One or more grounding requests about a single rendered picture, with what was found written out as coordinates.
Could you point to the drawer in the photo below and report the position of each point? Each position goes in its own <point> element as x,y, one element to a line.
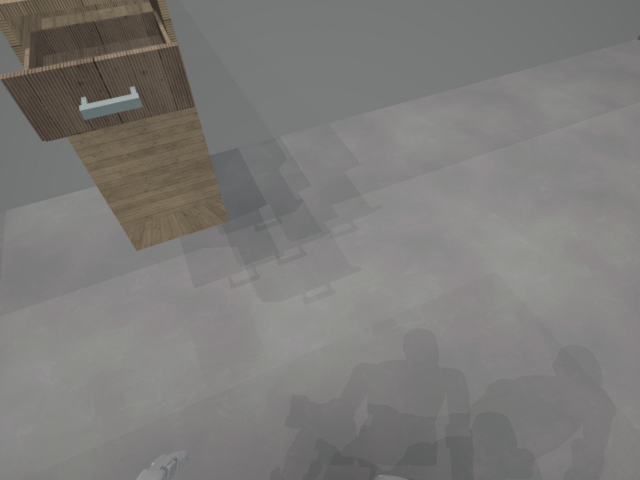
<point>98,60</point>

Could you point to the left robot hand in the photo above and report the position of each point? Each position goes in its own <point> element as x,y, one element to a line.
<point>165,466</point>

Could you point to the cabinet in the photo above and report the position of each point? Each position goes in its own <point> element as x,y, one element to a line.
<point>156,173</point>

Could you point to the handle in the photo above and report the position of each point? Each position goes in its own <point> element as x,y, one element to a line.
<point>110,106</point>

